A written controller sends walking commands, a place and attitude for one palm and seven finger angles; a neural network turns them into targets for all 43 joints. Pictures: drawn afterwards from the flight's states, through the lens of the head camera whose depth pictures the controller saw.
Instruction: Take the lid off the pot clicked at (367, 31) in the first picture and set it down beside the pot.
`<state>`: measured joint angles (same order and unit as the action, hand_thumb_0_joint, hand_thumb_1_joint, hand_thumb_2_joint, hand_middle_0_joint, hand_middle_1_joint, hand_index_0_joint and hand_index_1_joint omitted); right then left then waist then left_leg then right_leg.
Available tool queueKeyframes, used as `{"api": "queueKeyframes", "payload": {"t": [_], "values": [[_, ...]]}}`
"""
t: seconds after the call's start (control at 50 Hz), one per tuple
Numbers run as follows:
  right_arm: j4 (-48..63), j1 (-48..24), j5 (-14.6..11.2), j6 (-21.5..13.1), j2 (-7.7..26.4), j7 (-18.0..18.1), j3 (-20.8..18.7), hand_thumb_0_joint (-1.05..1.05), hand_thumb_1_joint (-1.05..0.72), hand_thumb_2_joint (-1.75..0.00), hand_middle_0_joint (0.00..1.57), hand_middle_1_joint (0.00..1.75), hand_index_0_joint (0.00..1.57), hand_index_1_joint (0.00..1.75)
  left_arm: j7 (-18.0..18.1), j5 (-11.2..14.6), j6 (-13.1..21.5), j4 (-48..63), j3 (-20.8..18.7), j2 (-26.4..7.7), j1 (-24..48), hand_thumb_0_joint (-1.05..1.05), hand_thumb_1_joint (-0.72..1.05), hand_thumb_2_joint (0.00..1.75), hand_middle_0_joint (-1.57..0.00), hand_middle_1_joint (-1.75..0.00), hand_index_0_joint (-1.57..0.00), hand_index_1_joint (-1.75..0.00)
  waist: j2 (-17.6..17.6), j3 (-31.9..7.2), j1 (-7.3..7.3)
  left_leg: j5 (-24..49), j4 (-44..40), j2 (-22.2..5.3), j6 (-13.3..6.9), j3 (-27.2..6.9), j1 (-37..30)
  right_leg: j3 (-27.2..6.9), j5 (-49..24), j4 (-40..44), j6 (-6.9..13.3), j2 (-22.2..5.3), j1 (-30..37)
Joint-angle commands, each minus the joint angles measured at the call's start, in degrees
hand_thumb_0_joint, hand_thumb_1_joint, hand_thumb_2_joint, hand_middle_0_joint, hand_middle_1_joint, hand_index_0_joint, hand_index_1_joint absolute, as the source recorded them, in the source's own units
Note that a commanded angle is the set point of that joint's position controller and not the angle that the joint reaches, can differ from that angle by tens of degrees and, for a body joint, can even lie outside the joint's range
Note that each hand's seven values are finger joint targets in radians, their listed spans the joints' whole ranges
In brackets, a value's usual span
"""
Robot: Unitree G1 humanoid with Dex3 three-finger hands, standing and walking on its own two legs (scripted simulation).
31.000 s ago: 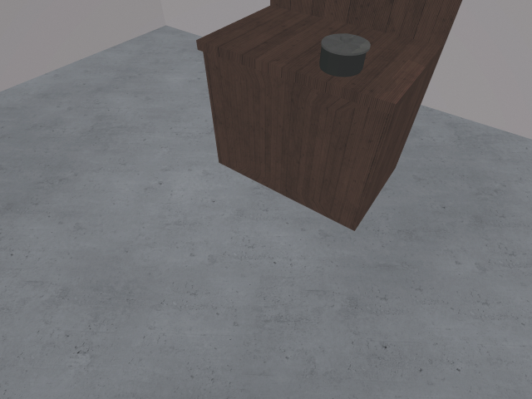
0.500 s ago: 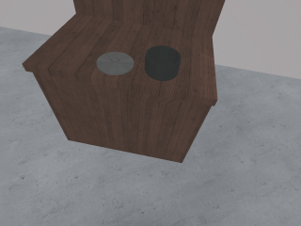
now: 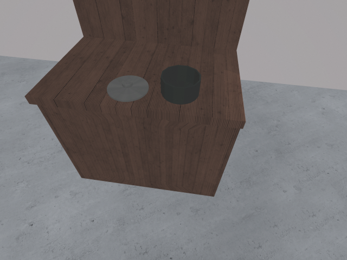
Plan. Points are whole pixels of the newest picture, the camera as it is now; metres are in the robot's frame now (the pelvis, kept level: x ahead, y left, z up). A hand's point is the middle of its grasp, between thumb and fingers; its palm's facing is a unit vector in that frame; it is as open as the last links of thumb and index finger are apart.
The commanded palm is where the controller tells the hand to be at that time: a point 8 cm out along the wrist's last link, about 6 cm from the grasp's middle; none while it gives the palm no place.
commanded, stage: let the arm hang, fingers relaxed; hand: left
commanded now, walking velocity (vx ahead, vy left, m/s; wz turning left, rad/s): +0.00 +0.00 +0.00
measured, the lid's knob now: (127, 83) +0.76 +0.23 -0.03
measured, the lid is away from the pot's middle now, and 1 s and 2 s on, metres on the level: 0.22 0.22 0.22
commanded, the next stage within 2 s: look to check the result in 0.18 s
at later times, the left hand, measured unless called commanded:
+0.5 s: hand out of the picture +0.01 +0.14 -0.18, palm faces +0.05 -0.99 -0.16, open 7.4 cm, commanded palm none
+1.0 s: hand out of the picture +0.03 +0.15 -0.18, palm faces +0.05 -0.98 -0.17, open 7.3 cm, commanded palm none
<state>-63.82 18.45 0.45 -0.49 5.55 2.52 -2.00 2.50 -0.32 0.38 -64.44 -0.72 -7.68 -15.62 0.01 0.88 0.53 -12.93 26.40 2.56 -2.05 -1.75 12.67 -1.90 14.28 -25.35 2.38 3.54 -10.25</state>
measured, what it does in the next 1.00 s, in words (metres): stands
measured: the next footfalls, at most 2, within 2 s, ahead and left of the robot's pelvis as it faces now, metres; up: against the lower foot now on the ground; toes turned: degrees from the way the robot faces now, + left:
none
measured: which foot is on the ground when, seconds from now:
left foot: down 0.00-1.00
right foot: down 0.00-1.00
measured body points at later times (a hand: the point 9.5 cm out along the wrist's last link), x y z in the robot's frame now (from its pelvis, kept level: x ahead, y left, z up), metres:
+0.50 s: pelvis +0.02 -0.01 +0.00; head +0.04 -0.01 +0.45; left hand +0.01 +0.19 -0.17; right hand +0.00 -0.22 -0.16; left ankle +0.01 +0.10 -0.74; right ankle -0.01 -0.10 -0.74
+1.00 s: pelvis +0.03 -0.01 +0.00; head +0.05 +0.00 +0.45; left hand +0.02 +0.20 -0.17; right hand +0.01 -0.21 -0.16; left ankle +0.01 +0.10 -0.74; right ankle -0.01 -0.10 -0.74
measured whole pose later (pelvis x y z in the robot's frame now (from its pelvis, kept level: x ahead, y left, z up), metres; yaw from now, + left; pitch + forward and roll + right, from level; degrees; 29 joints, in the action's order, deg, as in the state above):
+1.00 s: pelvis +0.03 -0.01 +0.00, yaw +0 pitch +0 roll +0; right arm -64.7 18.2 0.1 -0.7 5.0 3.2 -1.7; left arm 2.9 0.0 0.6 -64.6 -1.1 -7.0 -16.9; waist 0.5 1.7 0.4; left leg -16.0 26.7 1.5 -1.3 -1.6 10.3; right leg -2.2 16.4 -24.3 3.3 4.6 -7.5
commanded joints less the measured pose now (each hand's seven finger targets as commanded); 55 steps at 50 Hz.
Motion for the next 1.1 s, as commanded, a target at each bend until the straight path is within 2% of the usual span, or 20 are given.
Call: {"api": "queueKeyframes", "payload": {"t": [0.0, 0.04, 0.18, 0.26, 0.28, 0.34, 0.38, 0.52, 0.54, 0.6, 0.72, 0.76, 0.78, 0.86, 0.9, 1.0, 1.06, 1.08], "values": [[1.5, 4.6, 0.1, -0.6, 4.7, 0.2, -0.8, 0.00, -0.90, -0.90, 0.20, 0.30, 0.20, 0.30, 0.3, -0.1, 0.6, 1.5, -0.7, -4.1, -4.4, 0.00, 0.90, 0.90, -0.20, -0.30, -0.20, -0.30, 0.4, 3.1, -0.21, 2.5, -4.7, -6.6, -1.6, -5.2, 2.1, -5.4, -5.4, 5.1, 1.7, -7.1, -0.7], [1.4, 4.5, 0.1, -0.6, 4.8, 0.3, -0.8, 0.00, -0.90, -0.90, 0.20, 0.30, 0.20, 0.30, 0.3, 0.0, 0.5, 1.5, -0.8, -4.0, -4.1, 0.00, 0.90, 0.90, -0.20, -0.30, -0.20, -0.30, -1.0, 3.4, -0.25, 3.3, -4.7, -6.7, -1.6, -5.3, 1.6, -5.1, -6.3, 4.8, 1.8, -7.0, -0.9], [1.5, 4.3, -0.1, -0.5, 4.8, 0.4, -0.8, 0.00, -0.90, -0.90, 0.20, 0.30, 0.20, 0.30, 0.4, -0.1, 0.6, 1.5, -0.8, -4.1, -4.7, 0.00, 0.90, 0.90, -0.20, -0.30, -0.20, -0.30, 0.3, 3.7, -0.30, 4.3, -4.1, -6.9, -1.6, -4.7, 0.9, -5.3, -7.5, 5.1, 1.5, -6.9, -0.9], [1.2, 4.5, -0.1, -0.6, 4.8, 0.5, -0.7, 0.00, -0.90, -0.90, 0.20, 0.30, 0.20, 0.30, 0.5, 0.0, 0.8, 1.3, -0.8, -4.1, -5.1, 0.00, 0.90, 0.90, -0.20, -0.30, -0.20, -0.30, 0.4, 2.0, -0.10, 6.2, -3.1, -6.7, -1.3, -3.9, -0.3, -5.7, -9.9, 5.2, 1.4, -7.2, 0.5], [1.3, 4.4, -0.2, -0.4, 4.6, 0.5, -0.8, 0.00, -0.90, -0.90, 0.20, 0.30, 0.20, 0.30, 0.6, 0.0, 0.8, 1.4, -0.8, -4.1, -4.9, 0.00, 0.90, 0.90, -0.20, -0.30, -0.20, -0.30, 0.7, 3.1, -0.03, 5.5, -3.0, -6.6, -1.2, -3.9, 0.1, -5.7, -9.3, 5.3, 1.3, -7.1, -0.3], [1.1, 4.6, -0.1, -0.5, 4.6, 0.5, -0.7, 0.00, -0.90, -0.90, 0.20, 0.30, 0.20, 0.30, 0.6, 0.1, 0.8, 1.3, -0.8, -3.8, -5.3, 0.00, 0.90, 0.90, -0.20, -0.30, -0.20, -0.30, 0.4, 2.1, -0.07, 7.0, -2.8, -6.8, -1.3, -3.8, -0.8, -5.6, -11.0, 5.1, 1.3, -7.2, 0.3], [0.9, 4.5, -0.2, -0.4, 4.3, 0.6, -0.7, 0.00, -0.90, -0.90, 0.20, 0.30, 0.20, 0.30, 0.7, 0.0, 0.8, 1.3, -0.9, -3.7, -5.3, 0.00, 0.90, 0.90, -0.20, -0.30, -0.20, -0.30, 0.0, 3.3, -0.03, 6.5, -2.8, -6.7, -1.2, -3.7, -0.4, -5.6, -10.6, 5.1, 1.3, -7.1, -0.3], [0.6, 4.4, -0.1, -0.5, 4.3, 0.7, -0.7, 0.00, -0.90, -0.90, 0.20, 0.30, 0.20, 0.30, 0.7, 0.1, 0.8, 1.1, -0.9, -3.5, -5.7, 0.00, 0.90, 0.90, -0.20, -0.30, -0.20, -0.30, -0.5, 3.0, -0.11, 7.1, -2.8, -7.0, -1.2, -3.6, -1.0, -5.4, -11.5, 5.1, 1.2, -7.0, 0.1], [0.6, 4.8, -0.1, -0.5, 4.3, 0.7, -0.6, 0.00, -0.90, -0.90, 0.20, 0.30, 0.20, 0.30, 0.7, 0.1, 0.8, 1.1, -0.9, -3.4, -5.7, 0.00, 0.90, 0.90, -0.20, -0.30, -0.20, -0.30, 0.3, 2.7, -0.03, 7.4, -2.9, -7.1, -1.2, -3.7, -0.8, -5.3, -11.8, 5.0, 1.2, -7.0, 0.6], [0.5, 4.6, -0.1, -0.5, 4.3, 0.8, -0.6, 0.00, -0.90, -0.90, 0.20, 0.30, 0.20, 0.30, 0.7, 0.1, 0.8, 1.2, -0.9, -3.3, -5.7, 0.00, 0.90, 0.90, -0.20, -0.30, -0.20, -0.30, -1.1, 3.2, -0.10, 8.0, -3.0, -7.3, -1.3, -3.8, -1.1, -5.1, -12.1, 4.7, 1.2, -6.9, 0.1], [0.5, 5.0, -0.2, -0.6, 4.2, 0.8, -0.6, 0.00, -0.90, -0.90, 0.20, 0.30, 0.20, 0.30, 0.7, 0.1, 0.8, 1.2, -0.9, -3.4, -6.0, 0.00, 0.90, 0.90, -0.20, -0.30, -0.20, -0.30, 0.7, 2.3, -0.13, 8.9, -2.7, -7.1, -1.2, -3.5, -1.3, -5.2, -13.6, 4.8, 0.9, -7.0, 1.3], [0.4, 4.8, -0.2, -0.6, 4.2, 0.8, -0.6, 0.00, -0.90, -0.90, 0.20, 0.30, 0.20, 0.30, 0.8, 0.2, 0.8, 1.3, -1.0, -3.5, -5.9, 0.00, 0.90, 0.90, -0.20, -0.30, -0.20, -0.30, 0.3, 2.5, -0.18, 9.3, -2.4, -6.8, -1.1, -3.1, -1.4, -5.2, -14.8, 4.8, 0.7, -7.3, 1.5], [0.4, 4.9, -0.2, -0.4, 4.1, 0.8, -0.7, 0.00, -0.90, -0.90, 0.20, 0.30, 0.20, 0.30, 0.9, 0.1, 0.8, 1.4, -0.9, -3.6, -5.8, 0.00, 0.90, 0.90, -0.20, -0.30, -0.20, -0.30, 0.3, 3.4, -0.14, 8.3, -2.5, -6.8, -1.1, -3.2, -1.0, -5.3, -13.6, 4.9, 0.6, -7.1, 0.7], [0.3, 4.9, -0.2, -0.6, 4.4, 0.9, -0.6, 0.00, -0.90, -0.90, 0.20, 0.30, 0.20, 0.30, 0.8, 0.2, 0.8, 1.4, -1.0, -3.5, -5.7, 0.00, 0.90, 0.90, -0.20, -0.30, -0.20, -0.30, -0.2, 2.0, -0.07, 9.7, -2.7, -7.2, -1.2, -3.5, -2.0, -5.0, -14.2, 4.6, 0.9, -7.0, 1.5], [0.2, 5.0, -0.2, -0.6, 4.2, 0.9, -0.6, 0.00, -0.90, -0.90, 0.20, 0.30, 0.20, 0.30, 0.7, 0.2, 0.7, 1.4, -1.0, -3.5, -5.6, 0.00, 0.90, 0.90, -0.20, -0.30, -0.20, -0.30, -0.7, 3.2, -0.14, 9.5, -3.2, -7.4, -1.4, -3.8, -1.7, -4.5, -13.1, 4.6, 1.0, -6.9, 0.7], [0.2, 5.1, -0.2, -0.6, 4.3, 0.9, -0.6, 0.00, -0.90, -0.90, 0.20, 0.30, 0.20, 0.30, 0.7, 0.1, 0.7, 1.4, -0.9, -3.5, -5.7, 0.00, 0.90, 0.90, -0.20, -0.30, -0.20, -0.30, -1.2, 2.9, -0.05, 9.5, -3.5, -7.5, -1.4, -4.0, -2.2, -4.4, -12.4, 4.5, 1.0, -6.8, 0.6], [0.1, 5.0, -0.2, -0.7, 4.5, 0.9, -0.5, 0.00, -0.90, -0.90, 0.20, 0.30, 0.20, 0.30, 0.7, 0.2, 0.7, 1.2, -0.9, -3.3, -6.0, 0.00, 0.90, 0.90, -0.20, -0.30, -0.20, -0.30, 0.2, 2.9, -0.22, 9.2, -3.7, -7.4, -1.5, -4.1, -2.0, -4.5, -12.4, 4.9, 0.9, -6.9, 1.1], [0.1, 4.8, -0.3, -0.6, 4.3, 0.9, -0.5, 0.00, -0.90, -0.90, 0.20, 0.30, 0.20, 0.30, 0.7, 0.1, 0.7, 1.4, -0.9, -3.4, -5.9, 0.00, 0.90, 0.90, -0.20, -0.30, -0.20, -0.30, 0.3, 4.0, -0.15, 8.4, -3.7, -7.3, -1.4, -4.1, -1.5, -4.7, -11.7, 4.9, 0.9, -6.7, 0.3]]}}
